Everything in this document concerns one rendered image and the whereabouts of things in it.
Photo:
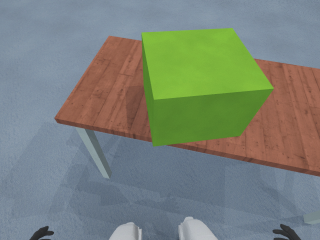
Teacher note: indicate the robot left hand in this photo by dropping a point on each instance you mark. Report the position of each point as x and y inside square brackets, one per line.
[41, 233]

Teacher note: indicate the robot right hand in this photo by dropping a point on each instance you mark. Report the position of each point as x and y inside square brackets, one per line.
[287, 232]

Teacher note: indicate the carton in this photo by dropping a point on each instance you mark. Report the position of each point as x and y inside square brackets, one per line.
[200, 85]

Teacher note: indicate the right robot shin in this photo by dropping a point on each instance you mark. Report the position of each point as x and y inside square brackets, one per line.
[188, 218]

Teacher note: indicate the robot right thigh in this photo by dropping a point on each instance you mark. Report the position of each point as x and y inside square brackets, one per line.
[194, 229]

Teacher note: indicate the table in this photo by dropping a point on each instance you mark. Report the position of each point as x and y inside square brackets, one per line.
[284, 133]

